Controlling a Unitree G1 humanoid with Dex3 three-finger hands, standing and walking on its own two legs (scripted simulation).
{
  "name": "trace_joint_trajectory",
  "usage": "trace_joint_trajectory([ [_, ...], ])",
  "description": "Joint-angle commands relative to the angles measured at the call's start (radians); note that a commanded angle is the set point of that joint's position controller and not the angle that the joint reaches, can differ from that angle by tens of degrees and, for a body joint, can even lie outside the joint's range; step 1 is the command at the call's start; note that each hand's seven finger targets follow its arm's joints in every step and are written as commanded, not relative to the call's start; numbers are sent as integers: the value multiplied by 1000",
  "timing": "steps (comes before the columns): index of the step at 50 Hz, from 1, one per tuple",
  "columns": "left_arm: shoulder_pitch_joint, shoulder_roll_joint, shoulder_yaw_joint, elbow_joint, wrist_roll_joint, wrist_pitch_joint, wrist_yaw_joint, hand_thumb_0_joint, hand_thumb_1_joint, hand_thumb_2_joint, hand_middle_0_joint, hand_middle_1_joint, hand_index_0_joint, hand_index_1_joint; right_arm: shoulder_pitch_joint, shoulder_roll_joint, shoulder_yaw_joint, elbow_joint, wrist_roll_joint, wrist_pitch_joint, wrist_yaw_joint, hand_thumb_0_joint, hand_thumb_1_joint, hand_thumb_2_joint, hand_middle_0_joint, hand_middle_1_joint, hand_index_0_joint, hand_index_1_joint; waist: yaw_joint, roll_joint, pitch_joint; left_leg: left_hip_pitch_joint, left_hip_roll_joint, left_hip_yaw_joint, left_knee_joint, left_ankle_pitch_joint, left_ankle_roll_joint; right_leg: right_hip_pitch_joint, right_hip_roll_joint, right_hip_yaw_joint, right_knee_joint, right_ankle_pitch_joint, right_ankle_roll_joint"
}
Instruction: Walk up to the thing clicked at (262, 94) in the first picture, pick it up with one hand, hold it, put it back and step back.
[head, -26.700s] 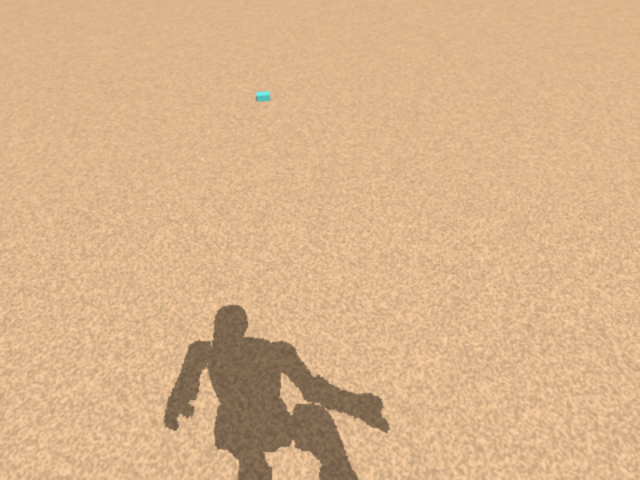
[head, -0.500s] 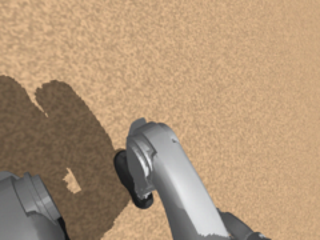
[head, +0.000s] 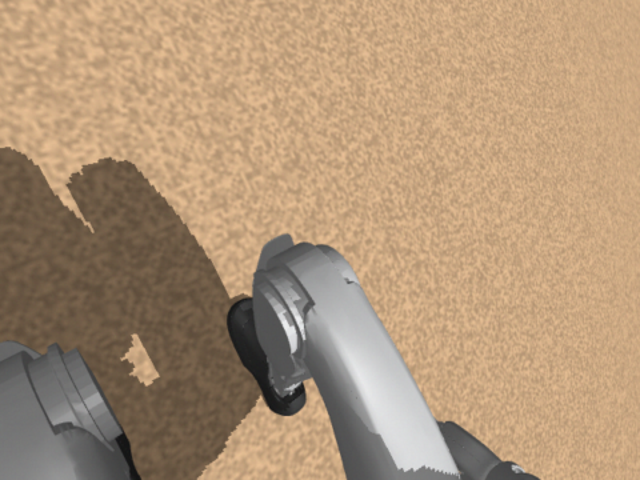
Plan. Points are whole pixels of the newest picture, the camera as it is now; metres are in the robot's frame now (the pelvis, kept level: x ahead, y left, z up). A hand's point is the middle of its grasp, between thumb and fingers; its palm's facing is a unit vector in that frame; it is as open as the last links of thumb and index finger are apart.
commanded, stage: close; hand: left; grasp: from above
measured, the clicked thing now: out of the picture +0.48 +0.31 -0.30
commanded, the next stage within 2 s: settle in 0.60 s
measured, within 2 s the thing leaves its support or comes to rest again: leaves its support in 1.06 s
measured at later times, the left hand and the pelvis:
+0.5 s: hand out of the picture +0.47 +0.31 -0.27, palm faces -0.45 -0.14 -0.88, open 7.4 cm; pelvis +0.00 +0.00 +0.00, yaw +0 degrees
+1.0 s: hand out of the picture +0.47 +0.31 -0.26, palm faces -0.45 -0.14 -0.88, open 7.3 cm; pelvis +0.00 +0.00 +0.00, yaw +0 degrees
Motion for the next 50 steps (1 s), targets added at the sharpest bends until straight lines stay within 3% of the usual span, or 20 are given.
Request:
trace_joint_trajectory([
  [1, -204, 153, -6, -74, -9, 3, 21, 0, 383, 253, -756, -390, -790, -355, 199, -335, -97, 25, 6, 6, -10, 0, -894, -901, 199, 300, 199, 300, -65, 562, -603, 498, 46, 85, -267, 255, 3, 378, 25, -116, -168, 276, -85],
  [7, -215, 163, -2, -78, -19, 3, 20, 0, 472, 225, -832, -346, -865, -312, 219, -339, -94, 27, 5, 11, -14, 0, -894, -900, 199, 300, 199, 300, -70, 556, -606, 470, 44, 91, -262, 245, 9, 398, 27, -114, -182, 272, -84],
  [11, -201, 173, -4, -79, -28, -1, 17, 0, 535, 227, -889, -324, -918, -294, 198, -340, -99, 11, 10, 17, -26, 0, -895, -901, 199, 300, 199, 300, -56, 528, -618, 451, 42, 100, -263, 212, 12, 424, 33, -109, -195, 246, -84],
  [16, -209, 165, -4, -85, -32, -1, 10, 0, 568, 140, -909, -263, -943, -228, 205, -341, -95, 9, 10, 19, -26, 0, -894, -900, 199, 300, 199, 300, -65, 517, -588, 443, 42, 93, -258, 216, 13, 391, 27, -113, -191, 243, -85],
  [21, -207, 186, 10, -97, -21, -4, 14, 0, 633, 105, -963, -217, -996, -183, 213, -343, -93, 16, 9, 27, -31, 0, -894, -901, 199, 300, 199, 300, -52, 559, -603, 475, 45, 87, -268, 256, 3, 395, 25, -114, -179, 266, -90],
  [24, -210, 183, 4, -95, -16, -4, 10, 0, 712, 144, -1029, -227, -1058, -197, 193, -347, -94, 2, 11, 28, -35, 0, -893, -901, 199, 300, 199, 300, -57, 542, -577, 463, 44, 86, -269, 210, 4, 365, 27, -116, -183, 228, -92],
  [29, -193, 174, -1, -93, -9, 1, 17, 0, 805, 150, -1101, -210, -1129, -181, 199, -342, -97, 0, 6, 35, -35, 0, -893, -900, 199, 300, 199, 300, -55, 542, -618, 478, 44, 87, -274, 233, 7, 397, 31, -115, -179, 260, -86],
  [32, -181, 163, -3, -64, -10, 4, 17, 0, 858, 154, -1147, -201, -1174, -174, 193, -343, -100, 2, 4, 33, -36, 0, -894, -901, 199, 300, 199, 300, -59, 550, -568, 469, 44, 81, -286, 200, 1, 356, 27, -120, -175, 226, -92],
  [35, -206, 172, -2, -77, -10, 5, 18, 0, 918, 170, -1201, -193, -1224, -170, 192, -347, -99, 1, 7, 32, -36, 0, -894, -901, 199, 300, 199, 300, -60, 539, -579, 454, 42, 88, -265, 214, 8, 362, 27, -115, -183, 240, -88],
  [36, -186, 166, -4, -67, -13, 6, 18, 0, 842, 193, -1200, -213, -1228, -188, 189, -349, -98, -3, 7, 33, -37, 0, -911, -904, 200, 300, 200, 300, -60, 523, -576, 453, 43, 87, -266, 218, 8, 371, 26, -115, -185, 245, -88],
  [39, -193, 179, 5, -79, -11, 7, 18, 0, 891, 193, -1246, -182, -1269, -162, 197, -345, -102, -1, 6, 35, -38, 0, -911, -904, 200, 300, 200, 300, -47, 542, -582, 457, 41, 86, -283, 199, 4, 367, 25, -116, -179, 226, -92],
  [43, -212, 196, 23, -145, -14, 18, -7, 0, 893, 185, -1251, -174, -1272, -156, 215, -343, -106, 6, 14, 36, -35, 0, -914, -905, 200, 300, 200, 300, -44, 576, -636, 494, 41, 96, -262, 276, 3, 385, 20, -107, -178, 280, -93],
  [45, -191, 197, 31, -149, -19, 22, -8, 0, 888, 198, -1259, -155, -1273, -144, 215, -352, -128, -3, 16, 41, -40, 0, -914, -905, 200, 300, 199, 300, -29, 584, -653, 500, 38, 102, -278, 254, 1, 395, 25, -104, -182, 262, -98],
  [46, -233, 231, 60, -243, -10, 16, -10, 0, 910, 191, -1268, -161, -1284, -147, 229, -353, -133, 4, 18, 43, -36, 0, -913, -905, 200, 300, 199, 300, -15, 640, -700, 541, 40, 97, -278, 295, -7, 388, 18, -108, -172, 283, -103],
  [50, -200, 208, 82, -264, -17, 29, -27, 0, 940, 191, -1290, -159, -1306, -145, 231, -341, -157, -3, 22, 54, -33, 0, -913, -905, 199, 300, 199, 300, -5, 633, -725, 527, 33, 116, -272, 293, -4, 399, 21, -100, -179, 281, -108],
])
